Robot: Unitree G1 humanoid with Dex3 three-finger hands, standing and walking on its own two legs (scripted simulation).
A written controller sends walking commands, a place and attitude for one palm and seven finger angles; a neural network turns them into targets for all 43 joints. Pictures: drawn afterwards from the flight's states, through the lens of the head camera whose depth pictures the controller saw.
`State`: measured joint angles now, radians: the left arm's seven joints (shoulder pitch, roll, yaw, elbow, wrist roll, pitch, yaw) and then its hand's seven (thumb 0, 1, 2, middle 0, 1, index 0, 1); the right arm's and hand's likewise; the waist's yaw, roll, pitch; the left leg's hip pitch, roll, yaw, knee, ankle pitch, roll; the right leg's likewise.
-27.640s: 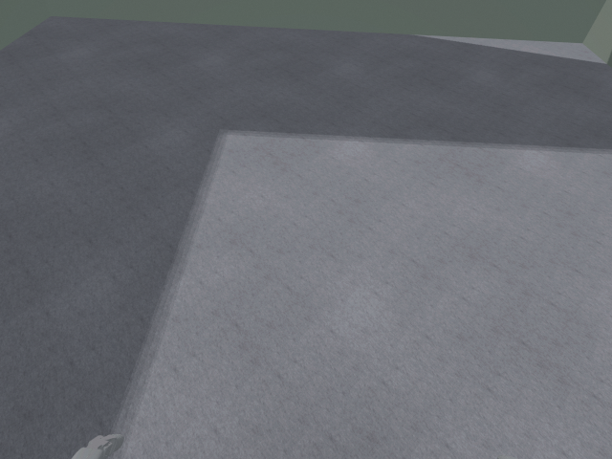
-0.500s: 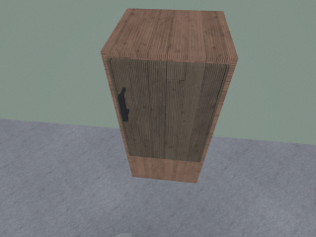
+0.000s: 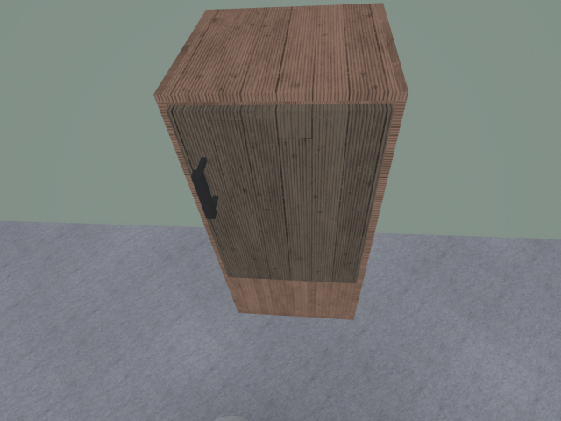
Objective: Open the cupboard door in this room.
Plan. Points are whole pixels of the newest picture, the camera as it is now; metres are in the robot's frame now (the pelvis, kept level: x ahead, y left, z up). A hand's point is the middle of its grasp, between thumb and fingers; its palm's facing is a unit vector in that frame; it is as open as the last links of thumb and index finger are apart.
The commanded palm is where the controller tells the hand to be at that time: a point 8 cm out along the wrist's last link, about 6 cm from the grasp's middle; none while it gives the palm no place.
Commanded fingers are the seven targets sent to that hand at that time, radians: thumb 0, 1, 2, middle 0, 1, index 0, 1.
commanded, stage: come to a stop and stand still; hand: left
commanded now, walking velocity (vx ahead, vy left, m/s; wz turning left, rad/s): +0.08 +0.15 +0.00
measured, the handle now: (207, 189) +0.55 +0.20 -0.02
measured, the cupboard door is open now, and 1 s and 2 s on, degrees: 0 0 0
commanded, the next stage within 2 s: look again from close up in 1.00 s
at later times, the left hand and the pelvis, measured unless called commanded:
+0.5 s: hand out of the picture -0.05 +0.18 -0.17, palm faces +0.09 -0.98 -0.17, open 7.4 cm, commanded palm none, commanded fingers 0.00 0.90 0.90 -0.20 -0.30 -0.20 -0.30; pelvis -0.03 +0.01 +0.01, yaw +0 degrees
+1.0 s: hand out of the picture -0.05 +0.17 -0.16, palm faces +0.06 -0.99 -0.16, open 7.3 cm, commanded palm none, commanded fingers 0.00 0.90 0.90 -0.20 -0.30 -0.20 -0.30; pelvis -0.02 +0.02 +0.01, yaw +0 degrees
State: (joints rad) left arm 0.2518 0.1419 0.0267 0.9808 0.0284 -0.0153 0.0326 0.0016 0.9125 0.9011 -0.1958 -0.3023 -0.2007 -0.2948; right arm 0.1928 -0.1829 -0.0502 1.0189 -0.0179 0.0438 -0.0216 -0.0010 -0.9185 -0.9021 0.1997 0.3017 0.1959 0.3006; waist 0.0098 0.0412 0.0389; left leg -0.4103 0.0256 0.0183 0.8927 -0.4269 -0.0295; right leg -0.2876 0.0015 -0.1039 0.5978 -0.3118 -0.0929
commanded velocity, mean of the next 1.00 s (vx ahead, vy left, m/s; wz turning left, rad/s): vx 0.01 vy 0.02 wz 0.00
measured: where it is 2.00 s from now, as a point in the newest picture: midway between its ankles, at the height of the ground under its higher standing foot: outside the picture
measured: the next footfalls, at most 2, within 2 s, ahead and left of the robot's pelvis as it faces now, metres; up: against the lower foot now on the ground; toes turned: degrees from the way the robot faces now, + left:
left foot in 0.30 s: -0.01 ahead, +0.14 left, +0.00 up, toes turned +2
